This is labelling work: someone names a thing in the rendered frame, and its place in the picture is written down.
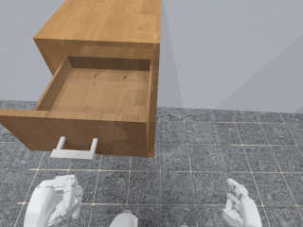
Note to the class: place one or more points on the drawer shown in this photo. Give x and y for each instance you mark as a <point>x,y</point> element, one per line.
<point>103,97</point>

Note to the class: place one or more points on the cabinet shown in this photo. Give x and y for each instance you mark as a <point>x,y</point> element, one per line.
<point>108,28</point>

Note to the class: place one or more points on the right robot hand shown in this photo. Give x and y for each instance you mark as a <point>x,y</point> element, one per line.
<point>245,213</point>

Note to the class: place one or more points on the handle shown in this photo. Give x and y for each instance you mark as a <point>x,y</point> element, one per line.
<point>70,155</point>

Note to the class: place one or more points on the left robot thigh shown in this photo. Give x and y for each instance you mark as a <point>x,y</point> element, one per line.
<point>125,220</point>

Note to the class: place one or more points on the left robot hand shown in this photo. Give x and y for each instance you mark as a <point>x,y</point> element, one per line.
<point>62,194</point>

